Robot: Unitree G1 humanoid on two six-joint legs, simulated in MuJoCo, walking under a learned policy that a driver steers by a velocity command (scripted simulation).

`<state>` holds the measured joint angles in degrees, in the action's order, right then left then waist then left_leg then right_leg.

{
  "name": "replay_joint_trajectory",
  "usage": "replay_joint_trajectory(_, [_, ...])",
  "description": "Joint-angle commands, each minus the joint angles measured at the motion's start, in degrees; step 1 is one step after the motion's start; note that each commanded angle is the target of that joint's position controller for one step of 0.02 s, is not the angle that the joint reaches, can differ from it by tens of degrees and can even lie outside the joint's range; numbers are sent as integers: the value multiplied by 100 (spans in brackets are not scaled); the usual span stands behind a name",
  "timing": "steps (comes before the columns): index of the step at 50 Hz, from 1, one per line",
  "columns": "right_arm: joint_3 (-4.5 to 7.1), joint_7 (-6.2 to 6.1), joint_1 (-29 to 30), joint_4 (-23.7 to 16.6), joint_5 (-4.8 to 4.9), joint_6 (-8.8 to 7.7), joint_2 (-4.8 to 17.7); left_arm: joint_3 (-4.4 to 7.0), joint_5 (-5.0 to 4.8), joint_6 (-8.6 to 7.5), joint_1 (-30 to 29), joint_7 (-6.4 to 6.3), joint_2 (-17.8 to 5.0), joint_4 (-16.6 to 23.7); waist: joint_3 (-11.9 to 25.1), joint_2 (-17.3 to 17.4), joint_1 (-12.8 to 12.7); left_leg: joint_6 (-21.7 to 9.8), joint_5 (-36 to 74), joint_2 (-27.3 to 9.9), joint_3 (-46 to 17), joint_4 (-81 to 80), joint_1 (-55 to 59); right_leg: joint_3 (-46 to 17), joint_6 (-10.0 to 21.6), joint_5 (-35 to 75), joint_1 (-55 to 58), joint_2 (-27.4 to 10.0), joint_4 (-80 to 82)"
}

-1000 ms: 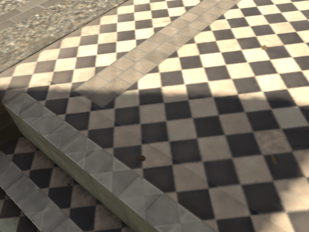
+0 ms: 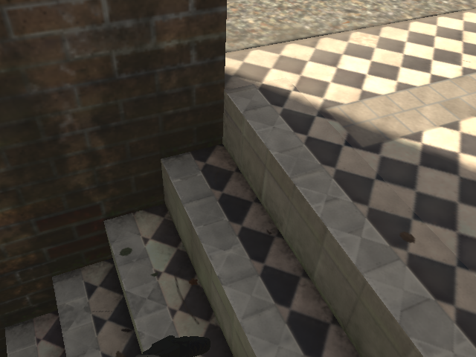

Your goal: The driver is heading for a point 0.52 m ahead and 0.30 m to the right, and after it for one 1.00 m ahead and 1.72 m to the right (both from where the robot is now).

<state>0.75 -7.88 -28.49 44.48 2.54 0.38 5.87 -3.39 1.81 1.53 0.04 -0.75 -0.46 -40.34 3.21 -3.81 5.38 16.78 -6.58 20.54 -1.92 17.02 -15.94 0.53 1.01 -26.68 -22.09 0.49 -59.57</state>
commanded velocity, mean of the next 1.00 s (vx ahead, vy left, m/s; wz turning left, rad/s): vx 0.85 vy -0.02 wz -0.88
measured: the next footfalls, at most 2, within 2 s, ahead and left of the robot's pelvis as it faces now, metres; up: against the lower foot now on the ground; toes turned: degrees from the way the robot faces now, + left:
right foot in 0.06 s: -0.04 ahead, -0.04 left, +0.01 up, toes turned +7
left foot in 0.14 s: +0.11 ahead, +0.02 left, +0.00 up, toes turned +17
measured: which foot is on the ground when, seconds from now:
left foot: down 0.00-0.00, up 0.02-0.12, down 0.14-0.30, up 0.32-0.54, down 0.56-0.84, up 0.86-0.94, down 0.96-1.00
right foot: up 0.00-0.04, down 0.06-0.12, up 0.14-1.00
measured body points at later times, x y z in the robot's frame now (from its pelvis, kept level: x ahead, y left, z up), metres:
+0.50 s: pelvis -0.25 +0.41 -0.55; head -0.29 +0.66 -0.17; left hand -0.01 +0.63 -0.70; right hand +0.06 +0.35 -0.22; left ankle -0.19 +0.60 -1.16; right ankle +0.05 -0.04 -0.67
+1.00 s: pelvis -0.53 +0.97 -1.18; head -0.53 +1.09 -0.75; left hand -0.48 +1.32 -1.35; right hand -0.34 +0.68 -1.16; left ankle -0.35 +0.85 -1.62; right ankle -0.48 +0.80 -1.23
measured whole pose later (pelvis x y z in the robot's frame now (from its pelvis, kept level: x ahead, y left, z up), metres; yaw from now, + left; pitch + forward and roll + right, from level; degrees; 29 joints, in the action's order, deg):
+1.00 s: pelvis -0.53 +0.97 -1.18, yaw -24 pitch -22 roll -24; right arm -9.4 1.3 0.4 35.1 -1.4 6.9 25.3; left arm 11.1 -4.9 -7.1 22.8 -15.9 -24.3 -52.3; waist -11.2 15.4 -21.9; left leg 6.9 -55.9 -24.6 1.5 114.1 -58.3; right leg 18.7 -15.8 -46.2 -133.6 -2.8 -165.8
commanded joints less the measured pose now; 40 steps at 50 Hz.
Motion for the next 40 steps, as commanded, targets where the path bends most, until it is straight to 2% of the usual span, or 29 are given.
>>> replay_joint_trajectory(1, [659, -64, 519, -1013, 527, -95, 1680, 300, 78, -399, -240, 5, -1170, 404, -152, -4697, -804, 553, -5564, -1703, -2039, 9636, 725, -2686, 1883, 1141, -2577, -2032, 2407])
replay_joint_trajectory(2, [519, -256, 151, -1326, 1111, 41, 1539, 160, -399, -782, -611, 237, -1100, 458, -1391, -4483, -352, 271, -5359, -2710, -3312, 13343, -42, -5774, 2324, -883, -6245, -3471, 3032])
replay_joint_trajectory(3, [444, -133, -1133, -1104, 973, 262, 1582, 63, -811, -1050, -2022, 131, -836, 927, -1758, -2187, 851, -291, -4733, -3564, -4241, 12727, -1203, -6015, 1844, -142, -6476, -3680, 2452])
replay_joint_trajectory(4, [399, -203, -2572, -847, 447, 569, 1772, 112, -606, -1250, -2834, -115, -1024, 1637, -895, -515, 1396, -670, -5155, -4549, -4893, 11885, -987, -6556, 1654, 1889, -5880, -3945, 1081])
replay_joint_trajectory(6, [-116, -293, 130, -2283, -299, 470, 1645, 501, -1072, -1215, -631, -469, -1799, 1460, -475, 1499, -300, -1316, -4778, -4721, -4876, 9339, -936, -6598, 503, -1118, -5667, -2862, -460])
replay_joint_trajectory(9, [-373, -111, -1150, -2811, -430, 382, 1828, 477, -1113, -1472, -2287, -598, -2030, 2034, 184, 1779, 1420, -1544, -3390, -4303, -4098, 7883, 4357, -3235, -1250, -2958, -11667, 127, -5263])
replay_joint_trajectory(10, [-589, -95, 516, -3504, -772, 392, 2207, 437, -1360, -1275, -1619, -508, -1414, 2039, 774, 2480, 635, -901, -4792, -4463, -4462, 5337, 3066, -1292, -1822, -1472, -11337, 1238, -7518])
replay_joint_trajectory(11, [-536, -281, 2174, -4433, -530, 356, 2992, 522, -1515, -1088, -190, -384, -1286, 1898, 760, 3986, -648, 38, -8034, -5132, -5738, 1605, 396, -818, -1959, -367, -9951, 1412, -9419])
replay_joint_trajectory(13, [-346, -207, 5931, -5852, 301, 379, 3729, 1153, -283, -786, 3968, -332, -3378, 509, -166, 5284, -3236, 4509, -7421, -3722, -2747, -3321, -6542, 2387, -2682, 88, -3261, 2399, -10444])
replay_joint_trajectory(15, [203, 196, 7879, -6686, 1221, 668, 4308, 1435, -102, -949, 5281, -648, -3978, -330, 711, -745, -3362, 7285, -5199, -2681, -1284, 1375, -5380, 2573, -2887, -1827, -3349, 1532, -6881])
replay_joint_trajectory(16, [586, 290, 9402, -7321, 1129, 705, 4982, 1281, 157, -1043, 6883, -708, -3870, -816, 804, -2154, -4200, 8138, -6015, -2068, -1516, 5358, -6269, 1922, -1679, -2610, -2873, 624, -4583])
replay_joint_trajectory(17, [933, 458, 9349, -7057, 1469, 626, 4747, 1162, 80, -1847, 5473, -770, -3229, -689, 1502, -6422, -3137, 7297, -11257, -2528, -3336, 15891, -5862, -1741, 248, -3886, -6796, -2006, -3005])
replay_joint_trajectory(18, [515, 392, 4598, -6144, 769, 659, 4176, -150, -889, -2784, -3285, -481, -1906, 2792, -424, -11006, 1061, 2972, -16030, -5185, -8616, 22456, -6558, -5860, 296, -981, -11069, -4029, -2391])
replay_joint_trajectory(19, [-400, 180, -28, -4340, -644, 498, 3106, -711, -1430, -2216, -6821, -407, -1074, 3917, 303, -4805, 3610, -213, -12730, -4760, -7988, 15843, -2045, -3259, -1905, 3034, -10265, -1307, -2436])
replay_joint_trajectory(20, [-570, 611, 1408, -2968, -1431, 93, 3018, 204, -1602, -1818, -3280, -398, -2585, 2738, 1684, 5524, 1407, -1044, -7736, -3395, -2116, 10419, 1281, -128, -2114, 3255, -8893, 111, -25])
replay_joint_trajectory(21, [-879, 973, 2259, -3205, -1274, -14, 1208, 578, -1416, -1649, -2032, -805, -3409, 2724, 658, 6591, 799, -1066, -3842, -2917, -17, 6410, 949, -899, -2179, 1297, -7910, -91, 430])
replay_joint_trajectory(23, [-1011, 1203, 1978, -2735, -139, 239, 955, 915, -433, -1271, -1650, -1048, -3399, 2540, -453, 2694, 255, -2124, -2348, -4129, -1339, 6309, 243, -1928, -2071, -1210, -9061, -409, -2434])
replay_joint_trajectory(24, [-1045, 1513, 2447, -2624, -190, 409, 1472, 801, -663, -1221, -1816, -851, -2393, 3021, -1907, 1545, -276, -2847, -3190, -5062, -2538, 3881, -1431, -840, -2370, 83, -8785, -40, -4278])
replay_joint_trajectory(27, [-1371, 1742, 3813, -2884, -411, 965, 1758, 772, -698, -757, -1585, -1052, -1036, 3490, -3501, 3089, -967, -2495, -1140, -4833, -2205, 3041, -2573, -213, -2626, -3547, -11049, 1176, -8909])
replay_joint_trajectory(29, [-1388, 1650, 4932, -3608, -598, 1033, 1879, 846, -860, -606, -375, -1042, -1219, 3256, -2746, 3595, -1920, -558, -2146, -3640, -1217, 2786, -4453, 761, -3472, -1739, -9923, 1703, -11979])
replay_joint_trajectory(30, [-1105, 1590, 3685, -3238, -482, 1023, 2811, 765, -1191, -639, 226, -1242, -932, 3155, -1379, 5410, -1506, -323, -3661, -4163, -1845, 1945, -4469, 1178, -3730, -1564, -9569, 1364, -14453])
replay_joint_trajectory(31, [-716, 1639, 4010, -3521, -501, 1365, 3796, 856, -943, -448, 1352, -1565, -1882, 2631, -941, 7930, -1519, -383, -4218, -4087, -1337, 1289, -4854, 1411, -4033, -2189, -9100, 2055, -16694])
replay_joint_trajectory(32, [-809, 1690, 4220, -3657, -722, 1433, 3020, 996, -835, -533, 812, -1652, -2403, 2558, -972, 8210, -1162, -1025, -3400, -3821, -304, 2271, -4681, 1348, -4051, -2638, -8792, 1916, -17275])
replay_joint_trajectory(33, [-807, 1540, 3491, -3376, -699, 1352, 2589, 1068, -798, -636, 944, -1722, -2487, 2043, -437, 6370, -946, -1200, -2386, -3755, 233, 3815, -4306, 2134, -3798, -2872, -8043, 1993, -17436])
replay_joint_trajectory(35, [-480, 931, 1345, -2628, -988, 1206, 4018, 1048, -530, -931, -1532, -1533, -2012, 2811, 662, 4995, 78, -676, -3660, -4070, -1163, 4616, 533, 3087, -3153, -3921, -11653, 2189, -16859])
replay_joint_trajectory(36, [-557, 822, 2151, -2599, -1007, 1098, 3777, 1159, -802, -765, 564, -1619, -1830, 1662, 1217, 4599, -959, 216, -3068, -3592, -1260, 4990, 787, 2151, -3137, -3684, -11429, 2047, -16289])
replay_joint_trajectory(38, [260, 811, 20, -1640, -432, 491, 4155, 1870, -498, -1479, -3044, -1239, -3504, 1772, 2827, 1992, 1680, 309, -5465, -5145, -1440, 7518, 780, 4596, -3585, -6246, -13338, 1984, -19031])
replay_joint_trajectory(39, [75, 618, 641, -2005, -369, 167, 3952, 1547, -698, -1459, -1542, -1126, -2855, 1848, 2326, 4508, 1113, 318, -4641, -4757, -1731, 6142, 2669, 4020, -3584, -5229, -12526, 1982, -18862])
replay_joint_trajectory(40, [-196, 594, 2148, -2229, -542, 78, 4155, 1498, -436, -1327, -527, -1012, -2550, 856, 3530, 4277, -96, 76, -6487, -5505, -2638, 5575, 925, 4338, -3757, -5538, -12840, 2380, -20047])
Keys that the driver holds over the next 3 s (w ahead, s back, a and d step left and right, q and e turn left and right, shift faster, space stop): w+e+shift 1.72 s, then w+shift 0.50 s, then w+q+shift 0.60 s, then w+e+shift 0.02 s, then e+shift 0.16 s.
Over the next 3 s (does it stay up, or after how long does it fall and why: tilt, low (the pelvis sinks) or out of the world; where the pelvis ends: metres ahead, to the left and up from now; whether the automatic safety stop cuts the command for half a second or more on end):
stays up -0.95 2.24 -2.44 its command is cut before an obstacle after 2.0 s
